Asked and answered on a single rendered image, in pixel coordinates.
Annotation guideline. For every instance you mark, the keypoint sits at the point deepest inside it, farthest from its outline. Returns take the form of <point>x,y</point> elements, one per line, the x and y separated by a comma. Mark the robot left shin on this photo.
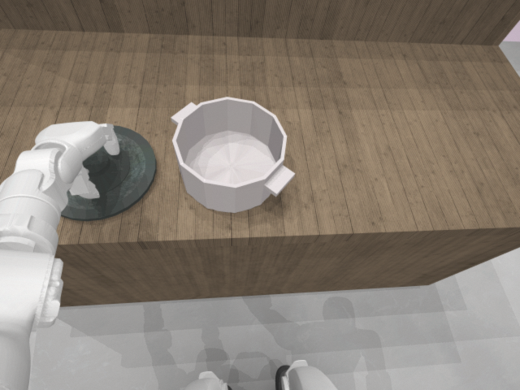
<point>207,374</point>

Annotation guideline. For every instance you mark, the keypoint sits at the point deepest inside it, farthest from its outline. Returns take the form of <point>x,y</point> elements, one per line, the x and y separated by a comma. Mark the robot left upper arm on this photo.
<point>30,292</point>

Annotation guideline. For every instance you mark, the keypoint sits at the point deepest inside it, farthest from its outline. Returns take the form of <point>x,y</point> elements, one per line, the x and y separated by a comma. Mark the robot right thigh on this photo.
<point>306,378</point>

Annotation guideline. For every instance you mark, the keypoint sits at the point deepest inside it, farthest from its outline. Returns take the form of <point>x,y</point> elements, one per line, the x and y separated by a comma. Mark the left robot hand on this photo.
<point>87,137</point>

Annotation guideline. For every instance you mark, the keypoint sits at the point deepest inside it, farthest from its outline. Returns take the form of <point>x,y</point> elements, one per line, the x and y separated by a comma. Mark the knob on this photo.
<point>97,164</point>

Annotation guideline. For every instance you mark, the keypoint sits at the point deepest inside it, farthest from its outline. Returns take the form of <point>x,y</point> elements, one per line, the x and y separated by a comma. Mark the pot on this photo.
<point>230,153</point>

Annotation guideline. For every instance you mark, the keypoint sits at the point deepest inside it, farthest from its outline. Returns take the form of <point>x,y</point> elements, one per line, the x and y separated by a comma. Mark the left robot forearm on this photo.
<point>33,197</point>

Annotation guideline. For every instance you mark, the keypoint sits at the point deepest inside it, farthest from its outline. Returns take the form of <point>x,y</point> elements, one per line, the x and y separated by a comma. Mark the lid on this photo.
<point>126,182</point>

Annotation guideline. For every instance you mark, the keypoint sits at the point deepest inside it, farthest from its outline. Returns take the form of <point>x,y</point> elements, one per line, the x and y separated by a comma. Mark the table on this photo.
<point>403,130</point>

